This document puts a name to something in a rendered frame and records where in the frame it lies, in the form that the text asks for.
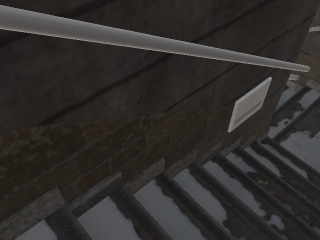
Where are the stairs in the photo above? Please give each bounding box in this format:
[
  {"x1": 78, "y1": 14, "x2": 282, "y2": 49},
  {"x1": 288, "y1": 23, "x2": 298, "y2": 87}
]
[
  {"x1": 267, "y1": 85, "x2": 320, "y2": 139},
  {"x1": 15, "y1": 136, "x2": 320, "y2": 240}
]

